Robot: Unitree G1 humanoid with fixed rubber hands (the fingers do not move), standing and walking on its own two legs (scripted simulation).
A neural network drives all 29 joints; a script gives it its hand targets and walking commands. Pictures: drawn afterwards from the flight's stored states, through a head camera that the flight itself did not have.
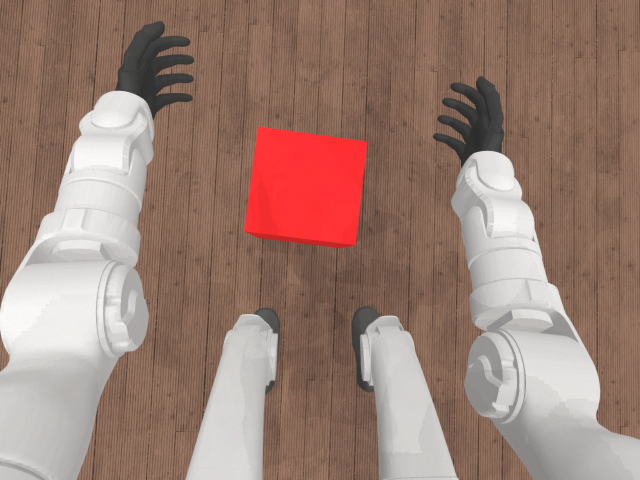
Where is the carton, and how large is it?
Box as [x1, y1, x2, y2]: [244, 127, 366, 247]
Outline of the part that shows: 258,127 244,230 257,237 335,247 343,247 355,244 366,141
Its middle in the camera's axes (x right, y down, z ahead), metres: -0.03 -0.09 +0.85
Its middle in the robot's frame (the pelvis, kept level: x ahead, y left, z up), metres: +0.48 +0.02 -0.51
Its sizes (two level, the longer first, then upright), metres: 0.210 0.200 0.250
